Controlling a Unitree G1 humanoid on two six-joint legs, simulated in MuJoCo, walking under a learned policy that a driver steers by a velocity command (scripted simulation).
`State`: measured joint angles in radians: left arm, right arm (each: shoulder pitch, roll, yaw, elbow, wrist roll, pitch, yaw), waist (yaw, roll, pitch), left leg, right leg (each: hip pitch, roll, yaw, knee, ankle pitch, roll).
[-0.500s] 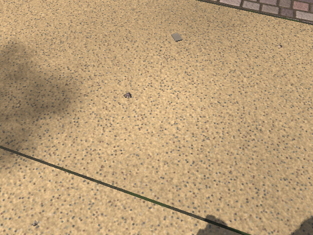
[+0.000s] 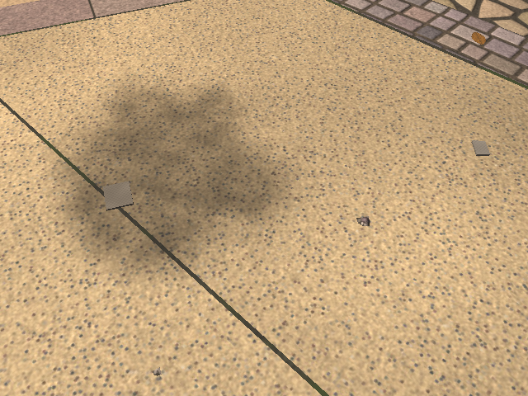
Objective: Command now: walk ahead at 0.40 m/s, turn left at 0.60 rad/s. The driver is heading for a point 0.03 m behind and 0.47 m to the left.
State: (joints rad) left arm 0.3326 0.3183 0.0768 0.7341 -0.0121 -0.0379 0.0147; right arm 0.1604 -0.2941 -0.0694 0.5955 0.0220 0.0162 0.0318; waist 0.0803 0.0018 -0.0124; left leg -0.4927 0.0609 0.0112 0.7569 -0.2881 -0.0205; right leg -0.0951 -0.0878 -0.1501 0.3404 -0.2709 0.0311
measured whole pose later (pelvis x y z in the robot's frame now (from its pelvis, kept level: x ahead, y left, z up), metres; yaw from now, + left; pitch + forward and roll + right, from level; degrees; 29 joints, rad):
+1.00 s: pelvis +0.25 +0.09 -0.01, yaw +22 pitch -1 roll -1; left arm 0.16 0.25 0.02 0.75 0.02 -0.01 0.01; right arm 0.25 -0.25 -0.03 0.77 0.00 0.02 -0.03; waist 0.01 -0.01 0.04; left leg -0.23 -0.01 -0.10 0.58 -0.34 -0.02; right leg -0.31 0.01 -0.03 0.54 -0.21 -0.01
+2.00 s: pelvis +0.45 +0.28 -0.01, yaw +55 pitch +2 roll -1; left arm 0.03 0.26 0.05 0.68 0.02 -0.06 -0.01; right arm 0.33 -0.32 -0.07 0.69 0.03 0.02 -0.04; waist -0.05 0.02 0.08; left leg -0.42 -0.03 -0.11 1.24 -0.54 -0.06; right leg -0.40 0.01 -0.06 0.48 -0.12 -0.02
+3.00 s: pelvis +0.54 +0.54 +0.00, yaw +89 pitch +2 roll -1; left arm 0.36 0.27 0.06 0.84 0.01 -0.08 0.00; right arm 0.23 -0.32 -0.07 0.59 0.02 -0.02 0.01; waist 0.07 0.06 0.01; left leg -0.71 0.06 -0.09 1.05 -0.16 -0.01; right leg -0.03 0.01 -0.10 0.30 -0.29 -0.01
